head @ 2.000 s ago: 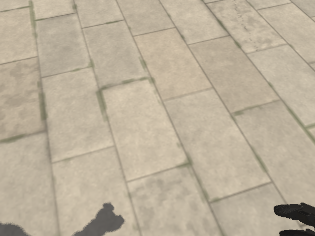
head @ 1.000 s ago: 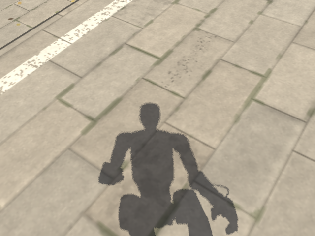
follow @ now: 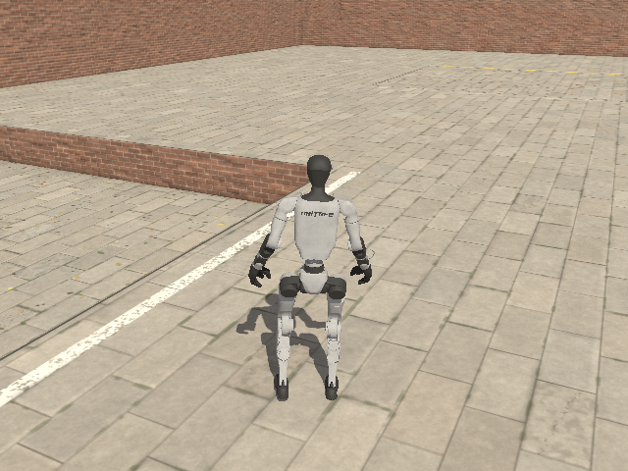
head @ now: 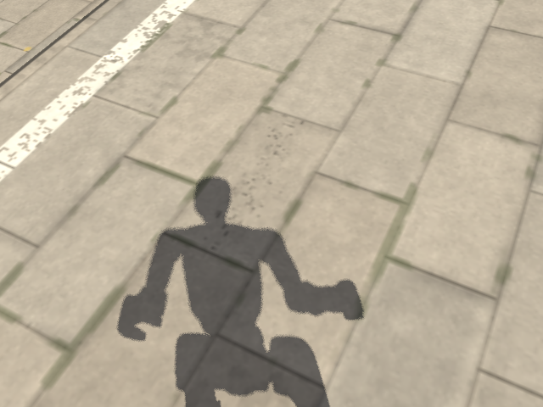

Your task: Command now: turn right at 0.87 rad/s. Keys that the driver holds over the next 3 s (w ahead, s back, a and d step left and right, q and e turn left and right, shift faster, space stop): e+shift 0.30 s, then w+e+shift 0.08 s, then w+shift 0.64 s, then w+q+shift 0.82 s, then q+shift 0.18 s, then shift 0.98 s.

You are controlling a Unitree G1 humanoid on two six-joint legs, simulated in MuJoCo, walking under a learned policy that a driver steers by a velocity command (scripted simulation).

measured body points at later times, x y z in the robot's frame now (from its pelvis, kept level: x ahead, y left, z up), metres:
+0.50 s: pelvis +0.06 +0.01 +0.02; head +0.07 +0.02 +0.47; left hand +0.35 +0.18 -0.06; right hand +0.02 -0.31 -0.07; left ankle +0.11 +0.12 -0.72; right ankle +0.01 -0.11 -0.65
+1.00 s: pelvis +0.24 -0.19 +0.02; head +0.24 -0.20 +0.47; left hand +0.41 +0.03 -0.10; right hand +0.20 -0.48 -0.10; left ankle +0.33 -0.10 -0.64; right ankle +0.11 -0.22 -0.72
